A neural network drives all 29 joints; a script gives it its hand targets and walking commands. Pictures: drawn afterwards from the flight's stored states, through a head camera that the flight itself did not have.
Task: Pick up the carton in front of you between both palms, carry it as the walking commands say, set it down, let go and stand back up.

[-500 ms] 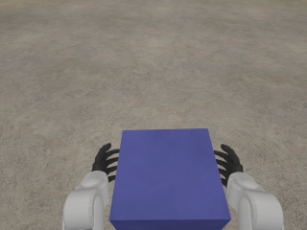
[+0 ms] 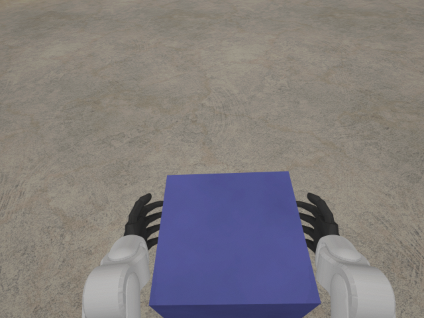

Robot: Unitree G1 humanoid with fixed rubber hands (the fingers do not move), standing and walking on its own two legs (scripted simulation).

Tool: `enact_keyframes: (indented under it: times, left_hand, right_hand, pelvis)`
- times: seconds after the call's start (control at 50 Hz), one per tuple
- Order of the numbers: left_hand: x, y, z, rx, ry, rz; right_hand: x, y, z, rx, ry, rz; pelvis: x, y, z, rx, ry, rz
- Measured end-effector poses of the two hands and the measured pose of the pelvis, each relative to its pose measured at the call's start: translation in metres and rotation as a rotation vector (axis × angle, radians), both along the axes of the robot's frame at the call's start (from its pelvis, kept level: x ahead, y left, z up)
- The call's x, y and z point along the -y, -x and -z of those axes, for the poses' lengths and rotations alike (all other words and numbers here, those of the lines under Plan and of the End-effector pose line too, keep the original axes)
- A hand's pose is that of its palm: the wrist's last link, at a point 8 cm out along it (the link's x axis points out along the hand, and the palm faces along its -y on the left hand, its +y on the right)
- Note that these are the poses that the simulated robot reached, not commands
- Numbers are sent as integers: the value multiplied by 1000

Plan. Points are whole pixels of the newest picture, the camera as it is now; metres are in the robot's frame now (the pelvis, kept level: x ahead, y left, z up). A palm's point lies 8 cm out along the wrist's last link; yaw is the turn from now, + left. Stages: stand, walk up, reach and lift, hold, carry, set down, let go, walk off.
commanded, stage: carry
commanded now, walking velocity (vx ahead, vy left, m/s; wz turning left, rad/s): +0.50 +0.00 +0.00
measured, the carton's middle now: (229, 256) +0.25 +0.00 +0.01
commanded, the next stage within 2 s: none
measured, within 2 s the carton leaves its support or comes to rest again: neither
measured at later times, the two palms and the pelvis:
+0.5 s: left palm (157, 121) +0.56 +0.18 +0.08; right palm (278, 120) +0.55 -0.12 +0.09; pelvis +0.31 +0.04 +0.00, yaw -2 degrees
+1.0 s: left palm (189, 61) +0.88 +0.13 +0.09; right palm (278, 60) +0.88 -0.17 +0.08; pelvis +0.64 -0.02 +0.00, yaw +0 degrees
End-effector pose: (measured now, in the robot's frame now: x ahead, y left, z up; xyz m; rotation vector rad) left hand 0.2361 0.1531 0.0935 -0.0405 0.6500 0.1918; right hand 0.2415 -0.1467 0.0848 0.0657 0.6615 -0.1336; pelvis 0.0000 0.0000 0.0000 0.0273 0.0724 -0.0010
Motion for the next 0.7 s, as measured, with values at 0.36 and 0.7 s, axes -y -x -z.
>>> enact_keyframes:
  times: [0.36, 0.7]
  left_hand:
    - [-31, -249, 30, -93, 50, 105]
    - [5, -471, 16, 43, -3, 32]
  right_hand:
    - [-32, -217, 14, -94, 53, 102]
    - [6, -464, 16, 43, 0, 28]
  pelvis:
    - [-51, -229, 5, 3, 54, 51]
    - [0, -466, 34, 26, 43, -2]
